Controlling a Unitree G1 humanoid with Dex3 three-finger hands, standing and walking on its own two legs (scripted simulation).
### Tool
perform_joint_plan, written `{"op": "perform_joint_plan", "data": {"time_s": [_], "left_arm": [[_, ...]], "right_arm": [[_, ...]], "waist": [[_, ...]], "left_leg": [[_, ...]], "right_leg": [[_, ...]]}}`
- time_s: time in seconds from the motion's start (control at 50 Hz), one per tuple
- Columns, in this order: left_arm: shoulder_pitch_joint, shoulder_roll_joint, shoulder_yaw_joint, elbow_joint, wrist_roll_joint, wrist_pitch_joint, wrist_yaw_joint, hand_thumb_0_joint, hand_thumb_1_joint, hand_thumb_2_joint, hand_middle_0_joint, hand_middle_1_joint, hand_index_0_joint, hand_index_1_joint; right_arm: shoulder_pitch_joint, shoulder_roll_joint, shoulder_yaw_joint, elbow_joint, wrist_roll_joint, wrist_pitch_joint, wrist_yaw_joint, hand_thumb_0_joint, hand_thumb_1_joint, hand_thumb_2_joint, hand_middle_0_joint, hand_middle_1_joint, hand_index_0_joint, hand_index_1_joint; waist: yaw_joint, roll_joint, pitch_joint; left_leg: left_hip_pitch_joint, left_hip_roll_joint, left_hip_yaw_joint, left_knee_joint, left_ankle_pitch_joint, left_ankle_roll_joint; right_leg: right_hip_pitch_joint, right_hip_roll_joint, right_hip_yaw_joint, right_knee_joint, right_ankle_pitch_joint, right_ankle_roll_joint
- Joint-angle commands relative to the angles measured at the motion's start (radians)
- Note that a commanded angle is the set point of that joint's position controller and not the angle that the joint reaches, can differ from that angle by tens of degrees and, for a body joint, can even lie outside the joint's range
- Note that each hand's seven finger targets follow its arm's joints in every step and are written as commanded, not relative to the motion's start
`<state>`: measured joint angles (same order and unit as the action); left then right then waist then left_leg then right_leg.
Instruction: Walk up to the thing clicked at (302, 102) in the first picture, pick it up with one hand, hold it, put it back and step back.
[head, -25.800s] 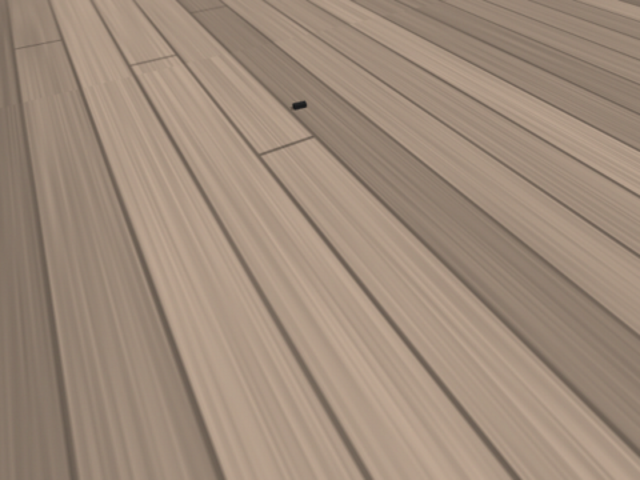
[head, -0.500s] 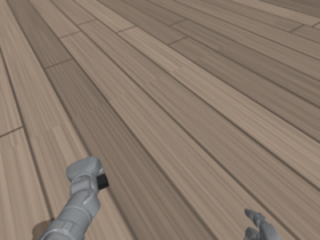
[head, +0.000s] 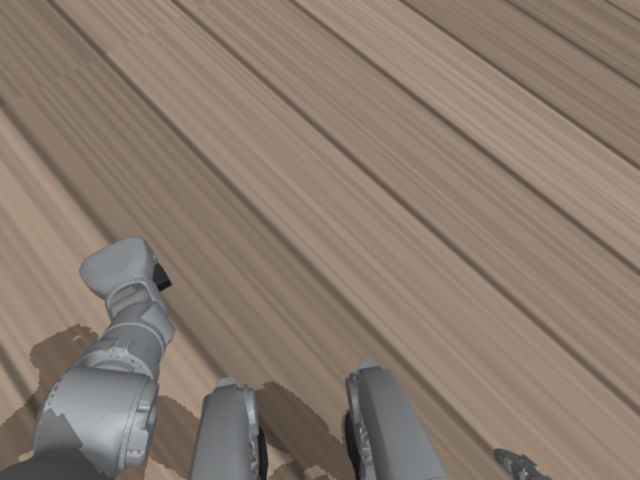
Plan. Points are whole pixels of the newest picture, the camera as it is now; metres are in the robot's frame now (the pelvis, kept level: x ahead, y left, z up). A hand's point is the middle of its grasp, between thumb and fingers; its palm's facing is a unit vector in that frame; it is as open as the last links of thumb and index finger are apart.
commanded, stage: crouch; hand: left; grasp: from above
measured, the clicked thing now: (141, 287) +0.42 +0.24 -0.17
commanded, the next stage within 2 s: lower in 1.30 s
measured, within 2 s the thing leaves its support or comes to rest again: neither
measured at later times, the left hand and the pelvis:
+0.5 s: hand (175, 303) +0.43 +0.22 -0.32, palm faces -0.36 -0.18 -0.91, open 6.3 cm; pelvis -0.02 -0.01 -0.16, yaw -2 degrees
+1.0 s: hand (186, 306) +0.45 +0.22 -0.40, palm faces -0.39 -0.19 -0.90, open 6.3 cm; pelvis -0.03 -0.01 -0.24, yaw -4 degrees
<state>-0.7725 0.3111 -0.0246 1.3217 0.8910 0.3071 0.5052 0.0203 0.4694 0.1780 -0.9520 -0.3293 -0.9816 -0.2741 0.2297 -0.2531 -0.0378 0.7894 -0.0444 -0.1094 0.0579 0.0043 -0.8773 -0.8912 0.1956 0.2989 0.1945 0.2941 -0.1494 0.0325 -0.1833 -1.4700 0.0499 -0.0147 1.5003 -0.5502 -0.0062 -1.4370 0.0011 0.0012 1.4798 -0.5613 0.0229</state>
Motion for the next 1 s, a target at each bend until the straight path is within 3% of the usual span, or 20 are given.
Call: {"op": "perform_joint_plan", "data": {"time_s": [0.0,0.1,0.14,0.18,0.22,0.24,0.26,0.28,0.3,0.34,0.38,0.42,0.46,0.54,0.6,0.62,0.64,0.78,0.86,0.98], "left_arm": [[-0.384,0.235,0.052,-0.103,0.001,0.016,0.035,0.0,0.763,0.299,-1.126,-0.355,-1.156,-0.324],[-0.385,0.284,0.059,-0.1,0.037,-0.045,-0.02,0.0,0.838,0.19,-1.179,-0.265,-1.219,-0.225],[-0.383,0.259,0.046,-0.062,0.049,-0.075,-0.033,0.0,0.82,0.155,-1.155,-0.257,-1.202,-0.209],[-0.413,0.293,0.062,-0.067,0.055,-0.104,-0.035,0.0,0.784,0.087,-1.117,-0.237,-1.174,-0.179],[-0.448,0.302,0.068,-0.096,0.059,-0.127,-0.029,0.0,0.779,0.066,-1.109,-0.239,-1.172,-0.176],[-0.462,0.302,0.072,-0.082,0.069,-0.133,-0.022,0.0,0.761,0.082,-1.104,-0.241,-1.162,-0.181],[-0.49,0.33,0.08,-0.118,0.084,-0.144,-0.013,0.0,0.753,0.052,-1.097,-0.224,-1.157,-0.162],[-0.5,0.346,0.085,-0.107,0.104,-0.149,-0.003,0.0,0.749,0.047,-1.096,-0.227,-1.157,-0.164],[-0.488,0.323,0.079,-0.077,0.105,-0.149,0.004,0.0,0.766,0.026,-1.104,-0.217,-1.168,-0.152],[-0.531,0.354,0.094,-0.097,0.122,-0.154,0.017,0.0,0.754,0.057,-1.108,-0.216,-1.164,-0.16],[-0.575,0.347,0.097,-0.113,0.119,-0.149,0.033,0.0,0.757,0.085,-1.12,-0.199,-1.167,-0.151],[-0.575,0.34,0.1,-0.063,0.116,-0.138,0.04,0.0,0.773,0.082,-1.135,-0.192,-1.181,-0.145],[-0.579,0.367,0.115,-0.027,0.109,-0.13,0.041,0.0,0.76,0.052,-1.13,-0.161,-1.176,-0.115],[-0.582,0.35,0.107,0.027,0.094,-0.123,0.022,0.0,0.744,0.047,-1.115,-0.159,-1.16,-0.113],[-0.582,0.392,0.113,0.03,0.09,-0.137,-0.003,0.0,0.748,0.0,-1.115,-0.126,-1.163,-0.077],[-0.548,0.4,0.117,0.084,0.102,-0.138,-0.008,0.0,0.755,0.006,-1.133,-0.115,-1.177,-0.071],[-0.604,0.418,0.122,0.02,0.098,-0.15,-0.012,0.0,0.765,0.0,-1.126,-0.131,-1.176,-0.08],[-0.624,0.466,0.142,0.09,0.132,-0.188,0.002,0.0,0.766,0.0,-1.136,-0.098,-1.186,-0.047],[-0.637,0.501,0.16,0.092,0.143,-0.205,0.02,0.0,0.802,0.0,-1.173,-0.103,-1.217,-0.058],[-0.68,0.493,0.152,0.134,0.15,-0.216,0.04,0.0,0.837,0.036,-1.202,-0.126,-1.24,-0.087]], "right_arm": [[0.077,-0.168,-0.05,-0.045,-0.011,-0.049,0.005,0.0,-0.874,-0.89,0.2,0.299,0.2,0.299],[0.066,-0.147,-0.047,-0.035,-0.016,-0.048,0.005,0.0,-0.872,-0.888,0.2,0.299,0.2,0.299],[0.07,-0.143,-0.044,-0.03,-0.023,-0.049,0.006,0.0,-0.871,-0.888,0.2,0.299,0.2,0.299],[0.082,-0.155,-0.042,-0.029,-0.029,-0.054,0.01,0.0,-0.871,-0.888,0.2,0.299,0.2,0.299],[0.083,-0.156,-0.036,-0.023,-0.037,-0.061,0.018,0.0,-0.875,-0.889,0.2,0.299,0.2,0.299],[0.098,-0.161,-0.031,-0.021,-0.039,-0.061,0.021,0.0,-0.876,-0.89,0.2,0.299,0.2,0.299],[0.095,-0.165,-0.03,-0.018,-0.04,-0.06,0.022,0.0,-0.875,-0.89,0.2,0.299,0.2,0.299],[0.097,-0.17,-0.027,-0.014,-0.044,-0.06,0.024,0.0,-0.878,-0.891,0.2,0.299,0.2,0.299],[0.098,-0.173,-0.026,-0.008,-0.047,-0.059,0.027,0.0,-0.878,-0.891,0.2,0.299,0.2,0.299],[0.1,-0.179,-0.025,-0.001,-0.05,-0.055,0.031,0.0,-0.88,-0.892,0.2,0.299,0.2,0.299],[0.105,-0.189,-0.028,0.003,-0.055,-0.055,0.034,0.0,-0.877,-0.892,0.2,0.299,0.2,0.299],[0.107,-0.193,-0.027,0.011,-0.063,-0.056,0.04,0.0,-0.879,-0.892,0.2,0.299,0.2,0.299],[0.103,-0.198,-0.028,0.02,-0.069,-0.056,0.047,0.0,-0.879,-0.892,0.2,0.299,0.2,0.299],[0.101,-0.198,-0.027,0.018,-0.078,-0.056,0.061,0.0,-0.876,-0.891,0.2,0.299,0.2,0.299],[0.087,-0.196,-0.026,0.018,-0.082,-0.057,0.07,0.0,-0.877,-0.892,0.201,0.299,0.2,0.299],[0.093,-0.198,-0.02,0.019,-0.083,-0.057,0.072,0.0,-0.879,-0.892,0.2,0.299,0.2,0.299],[0.09,-0.191,-0.022,0.014,-0.084,-0.055,0.074,0.0,-0.876,-0.891,0.201,0.299,0.2,0.299],[0.11,-0.219,-0.009,0.02,-0.094,-0.052,0.082,0.0,-0.881,-0.893,0.2,0.299,0.2,0.299],[0.12,-0.219,0.001,0.024,-0.1,-0.05,0.089,0.0,-0.882,-0.894,0.201,0.299,0.2,0.299],[0.136,-0.227,0.014,0.038,-0.111,-0.053,0.098,0.0,-0.883,-0.894,0.201,0.3,0.2,0.3]], "waist": [[0.006,0.098,-0.62],[-0.008,0.086,-0.638],[-0.041,0.052,-0.598],[-0.05,0.037,-0.599],[-0.051,0.084,-0.636],[-0.059,0.092,-0.644],[-0.042,0.131,-0.686],[-0.045,0.152,-0.69],[-0.053,0.161,-0.679],[-0.049,0.219,-0.71],[-0.049,0.25,-0.744],[-0.069,0.231,-0.714],[-0.068,0.23,-0.683],[-0.075,0.206,-0.673],[-0.073,0.18,-0.656],[-0.077,0.161,-0.617],[-0.074,0.188,-0.649],[-0.092,0.172,-0.599],[-0.081,0.187,-0.642],[-0.113,0.196,-0.601]], "left_leg": [[0.243,-0.03,0.003,-0.087,0.159,0.002],[0.102,-0.034,0.003,0.037,0.058,0.018],[0.016,-0.036,0.001,0.099,0.021,0.025],[-0.038,-0.035,0.001,0.157,0.014,0.031],[-0.026,-0.031,-0.002,0.194,0.033,0.026],[-0.021,-0.028,-0.001,0.217,0.057,0.024],[-0.008,-0.028,0.0,0.225,0.073,0.018],[-0.004,-0.028,0.001,0.246,0.081,0.017],[0.007,-0.025,-0.003,0.256,0.087,0.013],[0.023,-0.024,-0.006,0.274,0.103,0.006],[0.037,-0.02,-0.007,0.31,0.121,0.004],[-0.011,-0.019,-0.009,0.339,0.104,0.008],[-0.05,-0.017,-0.011,0.361,0.09,0.011],[-0.126,-0.018,-0.004,0.418,0.095,0.017],[-0.203,-0.022,0.004,0.461,0.074,0.026],[-0.228,-0.024,0.002,0.466,0.06,0.027],[-0.225,-0.021,0.008,0.487,0.068,0.028],[-0.311,-0.024,0.005,0.541,0.016,0.032],[-0.323,-0.024,0.007,0.569,0.025,0.03],[-0.358,-0.022,-0.006,0.609,0.009,0.029]], "right_leg": [[0.184,0.039,-0.056,-0.075,0.191,-0.061],[0.08,0.042,-0.061,0.013,0.081,-0.061],[0.021,0.041,-0.061,0.05,0.043,-0.056],[-0.025,0.039,-0.06,0.087,0.036,-0.05],[-0.074,0.033,-0.068,0.134,0.062,-0.051],[-0.086,0.032,-0.074,0.155,0.095,-0.051],[-0.095,0.034,-0.077,0.183,0.105,-0.055],[-0.12,0.033,-0.079,0.198,0.118,-0.055],[-0.151,0.032,-0.086,0.215,0.123,-0.057],[-0.189,0.033,-0.092,0.256,0.135,-0.063],[-0.223,0.032,-0.098,0.286,0.153,-0.064],[-0.255,0.032,-0.102,0.31,0.145,-0.06],[-0.281,0.033,-0.105,0.333,0.13,-0.059],[-0.274,0.042,-0.106,0.371,0.14,-0.055],[-0.269,0.049,-0.098,0.389,0.116,-0.05],[-0.286,0.047,-0.101,0.4,0.101,-0.05],[-0.272,0.051,-0.093,0.409,0.11,-0.05],[-0.354,0.057,-0.104,0.463,0.054,-0.05],[-0.344,0.061,-0.112,0.495,0.061,-0.051],[-0.405,0.062,-0.13,0.533,0.054,-0.052]]}}
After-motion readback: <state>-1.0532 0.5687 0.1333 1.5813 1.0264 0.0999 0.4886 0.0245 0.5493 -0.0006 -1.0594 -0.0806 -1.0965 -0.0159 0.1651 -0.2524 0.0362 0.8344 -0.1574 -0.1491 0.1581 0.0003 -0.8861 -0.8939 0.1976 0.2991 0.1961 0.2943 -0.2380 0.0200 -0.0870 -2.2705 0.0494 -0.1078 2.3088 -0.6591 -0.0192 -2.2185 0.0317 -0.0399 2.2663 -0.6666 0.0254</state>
